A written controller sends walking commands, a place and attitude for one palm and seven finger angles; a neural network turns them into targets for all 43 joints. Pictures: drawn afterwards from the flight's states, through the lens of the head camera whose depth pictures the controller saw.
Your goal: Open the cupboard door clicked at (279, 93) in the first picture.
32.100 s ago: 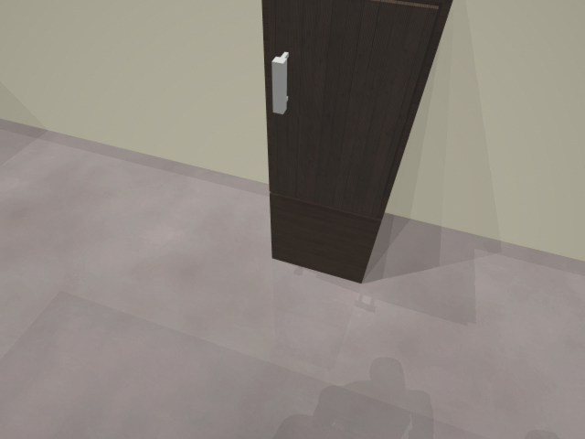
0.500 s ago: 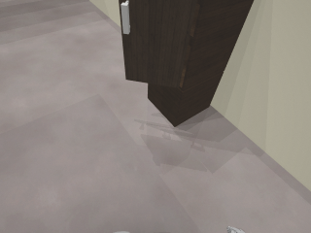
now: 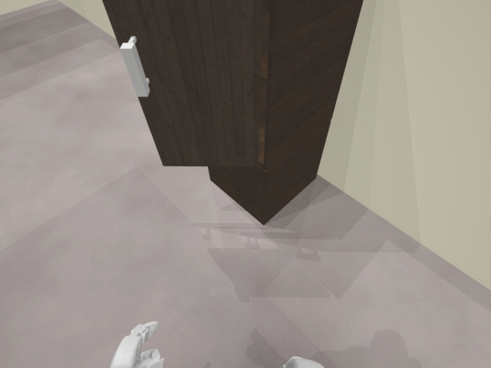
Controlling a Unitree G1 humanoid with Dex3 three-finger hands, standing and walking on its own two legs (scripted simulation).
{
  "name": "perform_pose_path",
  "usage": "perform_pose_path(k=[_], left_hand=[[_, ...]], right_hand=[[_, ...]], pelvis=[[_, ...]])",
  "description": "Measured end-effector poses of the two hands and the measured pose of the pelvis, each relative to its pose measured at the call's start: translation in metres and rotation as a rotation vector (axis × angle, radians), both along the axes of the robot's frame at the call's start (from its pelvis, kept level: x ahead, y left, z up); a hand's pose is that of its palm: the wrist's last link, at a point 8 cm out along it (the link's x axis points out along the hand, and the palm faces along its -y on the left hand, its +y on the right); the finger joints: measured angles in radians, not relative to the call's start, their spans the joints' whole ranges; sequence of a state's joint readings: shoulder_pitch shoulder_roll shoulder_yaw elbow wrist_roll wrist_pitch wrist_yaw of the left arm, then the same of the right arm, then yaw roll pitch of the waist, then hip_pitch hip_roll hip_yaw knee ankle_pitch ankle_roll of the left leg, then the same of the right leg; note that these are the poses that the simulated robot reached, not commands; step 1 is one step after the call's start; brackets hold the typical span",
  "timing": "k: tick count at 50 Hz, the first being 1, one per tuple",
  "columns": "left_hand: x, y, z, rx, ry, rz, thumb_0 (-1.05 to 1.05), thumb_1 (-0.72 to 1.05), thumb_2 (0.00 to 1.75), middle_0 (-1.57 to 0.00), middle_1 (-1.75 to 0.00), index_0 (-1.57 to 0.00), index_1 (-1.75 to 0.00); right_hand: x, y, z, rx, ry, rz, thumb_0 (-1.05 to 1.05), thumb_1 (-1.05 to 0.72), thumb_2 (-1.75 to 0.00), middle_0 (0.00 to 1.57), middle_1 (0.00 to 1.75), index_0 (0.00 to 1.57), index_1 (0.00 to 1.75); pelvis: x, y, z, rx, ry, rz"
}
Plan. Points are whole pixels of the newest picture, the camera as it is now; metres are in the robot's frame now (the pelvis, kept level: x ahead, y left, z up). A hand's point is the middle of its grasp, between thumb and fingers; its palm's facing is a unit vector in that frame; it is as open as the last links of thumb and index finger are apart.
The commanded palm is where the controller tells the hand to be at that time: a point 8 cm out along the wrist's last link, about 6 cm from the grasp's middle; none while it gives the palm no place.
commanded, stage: take the last steps up to it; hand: left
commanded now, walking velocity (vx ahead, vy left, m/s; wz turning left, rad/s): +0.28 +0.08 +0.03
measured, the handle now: (138, 66) +0.76 +0.27 +0.08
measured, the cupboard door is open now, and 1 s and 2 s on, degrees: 44 44 44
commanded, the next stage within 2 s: come to a stop and stand still in 0.28 s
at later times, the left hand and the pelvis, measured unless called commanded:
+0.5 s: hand out of the picture +0.14 +0.24 -0.17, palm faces +0.09 -0.98 -0.16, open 7.4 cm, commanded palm none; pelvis +0.18 +0.07 +0.01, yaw +0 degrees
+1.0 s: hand (152, 289) +0.29 +0.20 -0.14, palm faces -0.04 -0.96 -0.26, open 7.4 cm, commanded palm none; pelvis +0.19 +0.02 +0.02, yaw -2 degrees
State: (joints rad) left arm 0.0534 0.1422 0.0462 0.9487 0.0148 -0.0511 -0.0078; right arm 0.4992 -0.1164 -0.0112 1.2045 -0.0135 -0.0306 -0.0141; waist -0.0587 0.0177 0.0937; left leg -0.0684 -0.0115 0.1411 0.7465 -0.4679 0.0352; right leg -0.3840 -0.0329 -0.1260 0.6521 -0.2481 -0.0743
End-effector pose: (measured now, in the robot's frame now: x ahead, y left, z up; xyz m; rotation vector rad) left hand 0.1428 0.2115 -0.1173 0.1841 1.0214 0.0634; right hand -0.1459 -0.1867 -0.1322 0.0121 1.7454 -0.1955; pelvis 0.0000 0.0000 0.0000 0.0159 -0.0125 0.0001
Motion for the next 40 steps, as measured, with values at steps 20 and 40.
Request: perform_pose_path(k=[20,40], left_hand=[[-0.044,0.063,-0.026,-0.04,0.463,0.23,-0.01,0.92,0.9,-0.2,-0.3,-0.2,-0.3],[0.138,0.079,-0.002,0.065,0.232,0.085,0.0,0.91,0.9,-0.2,-0.3,-0.2,-0.3]], right_hand=[[0.387,-0.007,0.015,-0.161,-0.552,0.255,0.02,-0.94,-0.9,0.2,0.3,0.2,0.3],[0.393,-0.005,0.007,-0.158,-0.431,0.122,0.0,-0.93,-0.9,0.21,0.3,0.21,0.3]], pelvis=[[0.156,0.055,0.006,-0.025,0.01,0.018],[0.196,0.048,0.016,-0.029,0.032,-0.045]])
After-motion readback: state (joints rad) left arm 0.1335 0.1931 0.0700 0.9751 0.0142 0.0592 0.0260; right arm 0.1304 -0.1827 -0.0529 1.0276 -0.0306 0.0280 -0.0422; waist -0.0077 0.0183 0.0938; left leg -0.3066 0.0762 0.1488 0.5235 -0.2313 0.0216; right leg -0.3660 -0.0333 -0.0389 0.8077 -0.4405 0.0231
